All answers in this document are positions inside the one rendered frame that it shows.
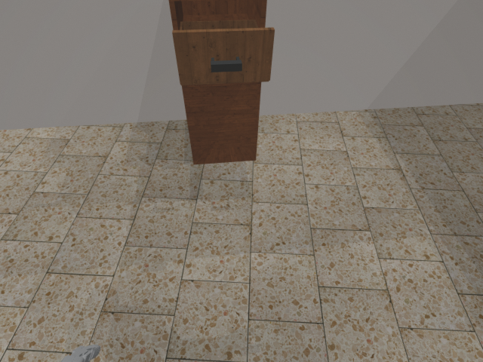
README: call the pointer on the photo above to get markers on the robot left hand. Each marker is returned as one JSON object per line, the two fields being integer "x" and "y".
{"x": 83, "y": 354}

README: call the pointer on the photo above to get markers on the cabinet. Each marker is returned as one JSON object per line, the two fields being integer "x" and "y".
{"x": 222, "y": 118}

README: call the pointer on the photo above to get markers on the drawer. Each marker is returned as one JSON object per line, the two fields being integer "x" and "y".
{"x": 198, "y": 41}

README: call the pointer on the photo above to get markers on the handle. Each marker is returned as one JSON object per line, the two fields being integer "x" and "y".
{"x": 226, "y": 65}

